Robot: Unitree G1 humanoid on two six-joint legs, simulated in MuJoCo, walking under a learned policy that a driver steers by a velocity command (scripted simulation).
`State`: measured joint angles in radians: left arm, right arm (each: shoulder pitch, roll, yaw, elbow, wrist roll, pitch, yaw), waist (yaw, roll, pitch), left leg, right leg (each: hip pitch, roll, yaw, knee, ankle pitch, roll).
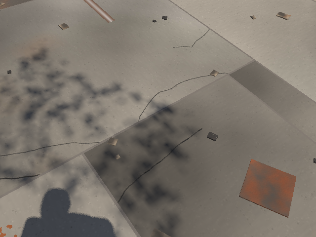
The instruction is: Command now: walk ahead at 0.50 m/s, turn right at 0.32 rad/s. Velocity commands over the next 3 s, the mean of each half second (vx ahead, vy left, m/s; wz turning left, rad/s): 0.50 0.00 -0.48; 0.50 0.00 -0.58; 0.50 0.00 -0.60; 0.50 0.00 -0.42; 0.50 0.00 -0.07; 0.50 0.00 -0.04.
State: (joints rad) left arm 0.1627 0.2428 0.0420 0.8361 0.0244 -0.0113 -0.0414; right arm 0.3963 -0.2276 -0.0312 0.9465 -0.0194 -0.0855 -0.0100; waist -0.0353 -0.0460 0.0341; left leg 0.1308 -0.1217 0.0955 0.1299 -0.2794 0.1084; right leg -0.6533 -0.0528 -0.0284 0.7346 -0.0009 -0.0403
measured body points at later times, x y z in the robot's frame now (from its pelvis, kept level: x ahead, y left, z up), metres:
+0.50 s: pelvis +0.28 -0.03 +0.01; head +0.31 -0.05 +0.45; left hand +0.35 +0.24 -0.12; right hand +0.41 -0.31 -0.10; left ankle +0.48 +0.09 -0.68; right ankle +0.19 -0.07 -0.74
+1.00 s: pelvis +0.54 -0.08 +0.01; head +0.57 -0.09 +0.46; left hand +0.83 +0.02 -0.10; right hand +0.39 -0.32 -0.11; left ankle +0.53 +0.03 -0.74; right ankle +0.57 -0.27 -0.67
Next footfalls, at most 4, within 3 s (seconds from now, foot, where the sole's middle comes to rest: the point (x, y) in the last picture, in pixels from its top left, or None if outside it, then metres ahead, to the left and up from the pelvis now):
0.12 right None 0.23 -0.08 -0.77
0.62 left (150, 217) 0.56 0.02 -0.77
1.16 right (223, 192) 0.67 -0.31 -0.77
1.70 left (237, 134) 1.00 -0.45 -0.77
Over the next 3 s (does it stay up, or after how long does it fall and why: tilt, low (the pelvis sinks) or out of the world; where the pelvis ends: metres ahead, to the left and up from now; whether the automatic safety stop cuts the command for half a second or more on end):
stays up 1.14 -0.96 0.01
